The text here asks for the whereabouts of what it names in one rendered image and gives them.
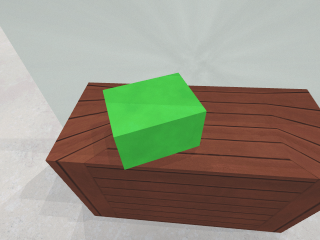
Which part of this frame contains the pedestal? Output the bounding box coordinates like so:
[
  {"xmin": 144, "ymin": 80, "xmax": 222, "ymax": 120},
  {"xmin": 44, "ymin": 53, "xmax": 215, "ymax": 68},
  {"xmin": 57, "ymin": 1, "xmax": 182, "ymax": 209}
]
[{"xmin": 45, "ymin": 82, "xmax": 320, "ymax": 233}]

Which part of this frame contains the carton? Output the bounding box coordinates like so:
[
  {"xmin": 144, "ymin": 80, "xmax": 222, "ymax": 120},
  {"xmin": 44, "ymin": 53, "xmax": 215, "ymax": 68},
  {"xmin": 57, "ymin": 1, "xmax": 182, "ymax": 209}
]
[{"xmin": 103, "ymin": 73, "xmax": 207, "ymax": 170}]

